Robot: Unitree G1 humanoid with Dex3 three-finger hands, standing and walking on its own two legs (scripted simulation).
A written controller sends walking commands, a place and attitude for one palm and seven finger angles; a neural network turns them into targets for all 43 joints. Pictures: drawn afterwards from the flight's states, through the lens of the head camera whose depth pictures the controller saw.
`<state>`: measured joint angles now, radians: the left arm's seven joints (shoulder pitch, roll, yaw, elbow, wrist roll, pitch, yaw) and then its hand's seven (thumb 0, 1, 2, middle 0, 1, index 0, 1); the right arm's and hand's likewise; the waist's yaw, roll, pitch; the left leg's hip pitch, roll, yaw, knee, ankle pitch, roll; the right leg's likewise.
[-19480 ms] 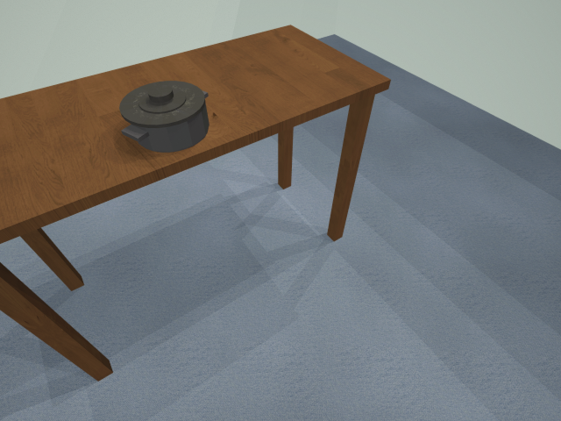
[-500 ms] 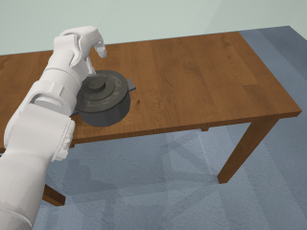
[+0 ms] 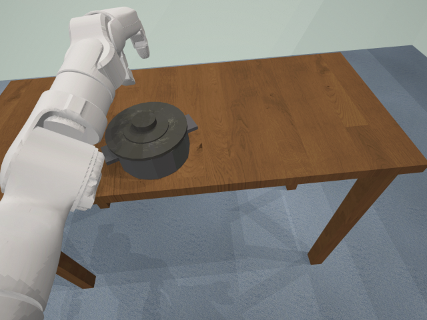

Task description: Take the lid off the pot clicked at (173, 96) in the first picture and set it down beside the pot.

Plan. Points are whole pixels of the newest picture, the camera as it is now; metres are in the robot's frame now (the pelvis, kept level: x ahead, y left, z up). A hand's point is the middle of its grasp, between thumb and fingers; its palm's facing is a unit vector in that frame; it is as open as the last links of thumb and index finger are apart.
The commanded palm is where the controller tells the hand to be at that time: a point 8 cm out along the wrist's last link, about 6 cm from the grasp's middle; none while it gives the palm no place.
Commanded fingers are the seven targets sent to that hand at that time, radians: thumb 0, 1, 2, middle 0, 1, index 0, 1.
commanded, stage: draw the hand back to the body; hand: left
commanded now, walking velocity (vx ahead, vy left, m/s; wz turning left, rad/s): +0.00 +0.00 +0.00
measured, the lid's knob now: (144, 121) +0.51 +0.14 +0.09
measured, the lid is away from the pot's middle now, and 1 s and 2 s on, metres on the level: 0.01 0.01 0.01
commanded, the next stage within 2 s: none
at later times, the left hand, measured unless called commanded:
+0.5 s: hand (117, 97) +0.43 +0.14 +0.22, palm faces -0.14 -0.53 -0.84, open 9.5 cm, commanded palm +0.39 +0.17 +0.27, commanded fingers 0.00 -0.06 1.01 -0.72 -0.39 -0.72 -0.39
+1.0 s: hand (90, 115) +0.35 +0.15 +0.26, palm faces +0.19 -0.96 -0.22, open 8.8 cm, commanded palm +0.31 +0.20 +0.25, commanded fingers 0.00 0.52 0.94 -0.41 -0.34 -0.41 -0.34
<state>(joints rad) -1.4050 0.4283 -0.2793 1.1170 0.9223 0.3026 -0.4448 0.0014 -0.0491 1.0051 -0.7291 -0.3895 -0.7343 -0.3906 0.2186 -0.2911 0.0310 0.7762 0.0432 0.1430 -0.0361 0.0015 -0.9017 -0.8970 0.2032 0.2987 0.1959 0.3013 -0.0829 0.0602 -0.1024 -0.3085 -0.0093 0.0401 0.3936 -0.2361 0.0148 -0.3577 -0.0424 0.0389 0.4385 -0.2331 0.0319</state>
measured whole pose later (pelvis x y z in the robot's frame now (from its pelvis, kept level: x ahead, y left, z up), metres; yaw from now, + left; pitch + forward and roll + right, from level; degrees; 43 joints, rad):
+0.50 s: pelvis -0.01 +0.00 +0.00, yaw +1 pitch +2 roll +1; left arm -0.98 0.43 -0.15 0.62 0.44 0.21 -0.34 0.00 -0.05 1.00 -0.73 -0.39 -0.74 -0.39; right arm 0.15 -0.27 0.05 0.64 0.05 0.14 -0.05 0.00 -0.90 -0.90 0.20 0.30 0.19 0.30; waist 0.02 0.06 -0.03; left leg -0.19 -0.01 0.02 0.40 -0.24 0.01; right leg -0.23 -0.05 0.02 0.44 -0.24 0.03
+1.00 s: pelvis +0.00 -0.02 +0.00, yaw -1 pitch -2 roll +0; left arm -0.37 0.32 0.15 -0.04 -0.06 -0.04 0.04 0.00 0.28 0.97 -0.54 -0.36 -0.54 -0.36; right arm 0.15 -0.25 0.04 0.69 0.00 0.01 -0.08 0.01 -0.90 -0.90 0.20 0.30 0.20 0.30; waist 0.04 0.03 0.02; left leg -0.08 0.05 0.03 0.36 -0.25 -0.03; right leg -0.11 0.01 0.03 0.38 -0.23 0.00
